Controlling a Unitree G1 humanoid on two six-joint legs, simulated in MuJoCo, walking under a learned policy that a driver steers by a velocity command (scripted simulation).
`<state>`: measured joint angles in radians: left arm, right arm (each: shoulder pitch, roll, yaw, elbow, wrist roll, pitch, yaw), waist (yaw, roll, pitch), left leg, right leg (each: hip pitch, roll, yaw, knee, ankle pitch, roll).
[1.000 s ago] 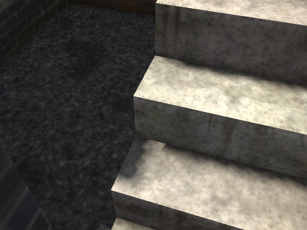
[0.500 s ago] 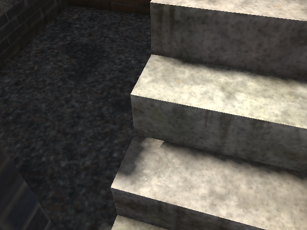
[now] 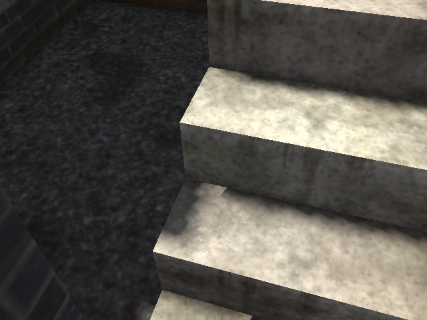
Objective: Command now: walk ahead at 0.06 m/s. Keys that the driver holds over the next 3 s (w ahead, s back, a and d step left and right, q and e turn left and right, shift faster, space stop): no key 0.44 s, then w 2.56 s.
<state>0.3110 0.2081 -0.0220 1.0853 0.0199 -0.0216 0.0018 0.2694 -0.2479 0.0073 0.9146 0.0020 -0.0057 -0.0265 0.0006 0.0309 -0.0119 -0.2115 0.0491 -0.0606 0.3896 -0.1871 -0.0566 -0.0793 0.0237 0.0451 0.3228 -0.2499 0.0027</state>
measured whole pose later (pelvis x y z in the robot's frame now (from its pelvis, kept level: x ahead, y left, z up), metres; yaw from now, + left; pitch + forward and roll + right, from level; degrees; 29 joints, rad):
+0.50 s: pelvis -0.01 +0.01 +0.00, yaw +0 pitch +1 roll -1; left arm 0.35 0.19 -0.01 1.08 0.02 -0.01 0.02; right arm 0.32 -0.23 -0.01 0.92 0.00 0.00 -0.04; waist -0.01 0.02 -0.02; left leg -0.23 0.03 -0.06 0.39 -0.18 -0.04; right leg -0.11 0.01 0.05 0.34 -0.25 0.02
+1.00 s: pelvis +0.03 +0.01 +0.00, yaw +0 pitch +1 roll +0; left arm 0.29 0.18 -0.03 1.04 0.01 -0.02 0.02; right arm 0.20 -0.21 0.00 0.87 0.01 -0.02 -0.03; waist 0.01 0.01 -0.05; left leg -0.16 0.03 -0.05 0.34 -0.20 -0.04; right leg -0.01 0.00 0.06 0.24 -0.25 0.01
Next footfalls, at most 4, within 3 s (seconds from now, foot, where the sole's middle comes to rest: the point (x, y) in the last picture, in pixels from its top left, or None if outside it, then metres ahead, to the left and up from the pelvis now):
2.16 left None -0.08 0.11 -0.78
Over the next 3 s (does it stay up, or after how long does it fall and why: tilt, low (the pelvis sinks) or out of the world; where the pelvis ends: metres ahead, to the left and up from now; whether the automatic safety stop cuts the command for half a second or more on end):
stays up -0.07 -0.02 0.00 its command is cut before an obstacle after 1.6 s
